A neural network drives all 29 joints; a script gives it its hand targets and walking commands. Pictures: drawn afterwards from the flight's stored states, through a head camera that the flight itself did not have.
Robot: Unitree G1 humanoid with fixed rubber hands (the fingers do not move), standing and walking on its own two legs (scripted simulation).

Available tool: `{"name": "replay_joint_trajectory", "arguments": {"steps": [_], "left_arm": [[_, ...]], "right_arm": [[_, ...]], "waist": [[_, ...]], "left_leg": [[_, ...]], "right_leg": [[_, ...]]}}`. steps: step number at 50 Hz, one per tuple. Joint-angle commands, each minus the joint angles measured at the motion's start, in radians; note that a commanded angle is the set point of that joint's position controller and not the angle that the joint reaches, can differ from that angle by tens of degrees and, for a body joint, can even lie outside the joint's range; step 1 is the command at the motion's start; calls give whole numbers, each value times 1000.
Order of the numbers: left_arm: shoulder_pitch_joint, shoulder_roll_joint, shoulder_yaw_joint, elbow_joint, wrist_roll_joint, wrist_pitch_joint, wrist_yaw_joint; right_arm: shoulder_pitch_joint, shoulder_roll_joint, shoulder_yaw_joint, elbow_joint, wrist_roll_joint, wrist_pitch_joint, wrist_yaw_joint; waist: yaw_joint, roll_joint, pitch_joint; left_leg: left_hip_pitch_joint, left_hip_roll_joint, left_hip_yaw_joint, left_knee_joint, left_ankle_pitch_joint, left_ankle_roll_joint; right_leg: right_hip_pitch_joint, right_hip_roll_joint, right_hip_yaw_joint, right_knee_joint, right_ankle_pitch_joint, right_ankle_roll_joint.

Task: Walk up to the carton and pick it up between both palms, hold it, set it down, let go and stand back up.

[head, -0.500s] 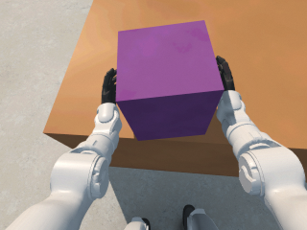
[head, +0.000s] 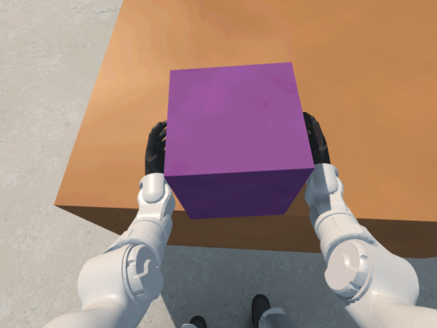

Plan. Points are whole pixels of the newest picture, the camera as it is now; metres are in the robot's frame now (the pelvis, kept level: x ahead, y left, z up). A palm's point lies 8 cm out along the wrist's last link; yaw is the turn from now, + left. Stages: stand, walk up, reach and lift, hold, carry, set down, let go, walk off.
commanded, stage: reach and lift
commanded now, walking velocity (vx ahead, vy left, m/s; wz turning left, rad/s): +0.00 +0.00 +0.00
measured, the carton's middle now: (234, 151) +0.45 -0.01 -0.03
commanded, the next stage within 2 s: none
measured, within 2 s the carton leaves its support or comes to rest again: neither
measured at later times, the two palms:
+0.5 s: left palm (157, 165) +0.42 +0.14 -0.02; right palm (314, 155) +0.42 -0.16 -0.01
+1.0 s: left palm (157, 166) +0.42 +0.14 -0.02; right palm (313, 156) +0.42 -0.16 -0.02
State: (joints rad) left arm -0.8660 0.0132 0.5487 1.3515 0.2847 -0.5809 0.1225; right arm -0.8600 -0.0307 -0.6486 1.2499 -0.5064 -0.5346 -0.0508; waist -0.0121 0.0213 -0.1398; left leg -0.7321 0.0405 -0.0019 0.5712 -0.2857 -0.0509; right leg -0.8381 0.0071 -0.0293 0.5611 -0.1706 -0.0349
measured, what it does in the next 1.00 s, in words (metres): stands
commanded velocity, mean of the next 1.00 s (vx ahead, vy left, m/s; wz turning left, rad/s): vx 0.00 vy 0.00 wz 0.00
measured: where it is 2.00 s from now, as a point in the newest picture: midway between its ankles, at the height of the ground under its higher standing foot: outside the picture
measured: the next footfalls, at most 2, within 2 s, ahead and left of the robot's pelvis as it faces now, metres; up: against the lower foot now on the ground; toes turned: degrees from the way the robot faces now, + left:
none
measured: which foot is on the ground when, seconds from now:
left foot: down 0.00-1.00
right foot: down 0.00-1.00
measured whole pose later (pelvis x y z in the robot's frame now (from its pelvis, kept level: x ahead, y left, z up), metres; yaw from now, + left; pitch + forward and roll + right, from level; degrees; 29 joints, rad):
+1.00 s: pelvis +0.00 +0.00 +0.00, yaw +0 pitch +29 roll +0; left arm -0.86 0.01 0.53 1.33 0.26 -0.62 0.13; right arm -0.88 -0.05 -0.59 1.32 -0.43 -0.62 -0.10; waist -0.01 0.03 -0.18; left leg -0.80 0.06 0.00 0.56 -0.27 -0.05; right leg -0.88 0.01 -0.05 0.50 -0.13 -0.04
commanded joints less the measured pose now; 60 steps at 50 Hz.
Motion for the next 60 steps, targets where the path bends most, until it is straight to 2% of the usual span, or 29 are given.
{"name": "replay_joint_trajectory", "arguments": {"steps": [1,2,6,9,11,12,18,19,20,21,23,24,27,28,29,31,35,36,37,39,40,41,46,49,52,53,56,57,60], "left_arm": [[-367,-399,-182,31,125,16,-113],[-368,-404,-191,20,125,10,-113],[-363,-420,-210,-9,110,-7,-116],[-320,-425,-201,30,114,-1,-118],[-319,-408,-189,-1,123,-8,-114],[-326,-412,-207,9,112,-8,-117],[-342,-409,-216,-20,116,5,-108],[-297,-429,-220,3,109,9,-105],[-340,-412,-221,-21,127,5,-102],[-332,-409,-228,-18,110,11,-102],[-335,-427,-238,6,102,16,-102],[-348,-429,-247,-1,102,13,-103],[-319,-430,-212,20,120,6,-103],[-329,-421,-218,16,105,4,-106],[-325,-418,-199,1,111,4,-101],[-307,-414,-223,7,108,8,-105],[-334,-413,-228,12,106,8,-109],[-345,-431,-219,40,109,8,-111],[-334,-429,-227,5,102,1,-108],[-313,-414,-211,72,97,6,-112],[-331,-407,-214,38,97,4,-110],[-351,-423,-227,17,95,6,-113],[-357,-413,-208,50,108,-5,-110],[-350,-464,-234,43,96,-25,-112],[-359,-455,-245,40,85,-44,-118],[-372,-460,-246,29,86,-60,-118],[-400,-490,-263,26,72,-91,-117],[-418,-502,-270,31,78,-102,-112],[-380,-509,-271,44,81,-119,-119]], "right_arm": [[-345,514,244,126,-136,4,147],[-346,514,246,112,-137,-3,145],[-320,520,268,134,-134,-20,138],[-300,512,279,158,-132,-19,142],[-293,521,280,163,-126,-20,140],[-295,516,285,179,-123,-21,135],[-290,508,264,203,-114,-5,136],[-281,502,276,197,-118,-13,139],[-311,501,262,186,-120,-16,144],[-304,501,265,188,-109,-18,145],[-324,491,271,179,-104,-18,144],[-322,497,262,172,-107,-15,137],[-327,504,277,191,-101,-18,135],[-322,507,278,181,-106,-17,128],[-309,512,278,190,-100,-15,133],[-304,509,271,186,-100,-17,132],[-284,519,291,208,-82,-15,134],[-342,516,300,191,-83,-15,135],[-308,503,288,188,-85,-18,134],[-332,503,305,194,-85,-20,131],[-325,486,301,205,-82,-24,132],[-317,501,285,201,-88,-19,126],[-351,502,279,211,-103,-37,119],[-335,532,311,222,-100,-71,112],[-368,507,314,219,-84,-101,107],[-372,525,334,226,-88,-123,108],[-394,513,334,227,-115,-168,102],[-419,533,330,250,-113,-183,102],[-402,491,327,276,-150,-230,102]], "waist": [[35,-33,-573],[49,-47,-578],[14,-45,-606],[24,-76,-568],[37,-80,-558],[21,-85,-545],[41,-44,-544],[24,-54,-548],[51,-7,-577],[29,-32,-556],[48,-21,-564],[20,-22,-580],[49,-32,-549],[26,-64,-556],[58,-39,-539],[34,-54,-543],[29,-37,-556],[50,-30,-546],[32,-45,-560],[48,-65,-532],[54,-36,-541],[27,-49,-538],[46,-39,-583],[14,-80,-615],[27,-62,-593],[57,-40,-604],[30,-60,-692],[51,-43,-687],[36,-52,-708]], "left_leg": [[-67,-49,131,-72,229,0],[-54,-51,135,-71,231,3],[-54,-55,119,-90,263,4],[-74,-51,123,-94,242,11],[-115,-53,121,-97,203,12],[-88,-53,112,-104,191,19],[-17,-43,125,-108,207,18],[-36,-41,120,-108,223,11],[-21,-43,123,-108,208,10],[14,-43,126,-101,241,15],[-20,-48,130,-100,205,14],[2,-46,120,-104,203,12],[-49,-40,122,-106,189,25],[-29,-49,121,-106,194,24],[-13,-41,117,-114,195,23],[-36,-41,119,-101,215,27],[-55,-39,119,-92,209,24],[-68,-36,120,-89,191,27],[-34,-39,113,-101,198,22],[-86,-42,121,-93,178,32],[-89,-40,119,-101,165,33],[-72,-40,118,-93,159,30],[-100,-36,113,-82,173,26],[-102,-41,109,-85,194,25],[-99,-38,104,-86,184,24],[-91,-46,119,-94,210,27],[-107,-45,115,-70,213,17],[-105,-38,126,-83,216,26],[-96,-40,123,-66,275,11]], "right_leg": [[745,-18,-26,29,460,31],[752,-15,-34,32,481,29],[796,-21,-22,25,545,34],[810,-17,-30,20,545,38],[813,-23,-21,18,504,36],[788,-17,-31,9,461,44],[705,-12,-36,-21,393,32],[719,-11,-37,-9,436,29],[687,-14,-30,-11,390,19],[694,-8,-52,-17,385,26],[683,-6,-51,-20,373,34],[667,-4,-50,-33,372,24],[694,-8,-40,-17,385,29],[704,-1,-56,-34,378,34],[684,-6,-47,-29,346,33],[684,-12,-46,-20,401,24],[693,-9,-44,-2,414,25],[673,-11,-37,-3,394,24],[673,-5,-52,-17,378,25],[695,-12,-32,-2,393,26],[695,-12,-30,-18,372,26],[677,-5,-45,-22,339,24],[668,-5,-45,-11,379,23],[716,-3,-46,4,454,26],[715,-4,-48,-6,434,32],[728,-8,-48,-1,446,34],[704,3,-49,6,476,30],[700,-3,-48,12,512,26],[700,1,-68,10,569,19]]}}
